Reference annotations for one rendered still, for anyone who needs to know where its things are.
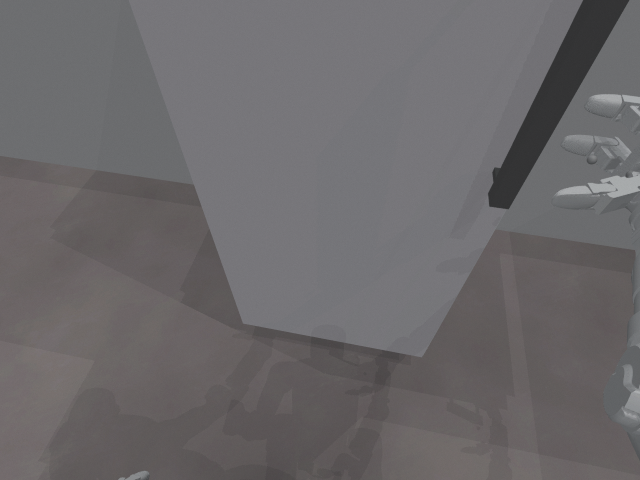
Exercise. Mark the right robot upper arm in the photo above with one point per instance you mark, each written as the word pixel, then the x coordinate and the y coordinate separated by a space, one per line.
pixel 621 397

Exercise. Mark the robot right hand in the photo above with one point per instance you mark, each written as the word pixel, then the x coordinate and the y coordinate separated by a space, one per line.
pixel 617 191

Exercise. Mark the handle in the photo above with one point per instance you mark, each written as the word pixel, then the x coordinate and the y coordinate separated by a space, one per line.
pixel 585 38

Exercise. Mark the fridge door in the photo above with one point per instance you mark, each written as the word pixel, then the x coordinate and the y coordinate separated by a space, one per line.
pixel 342 150

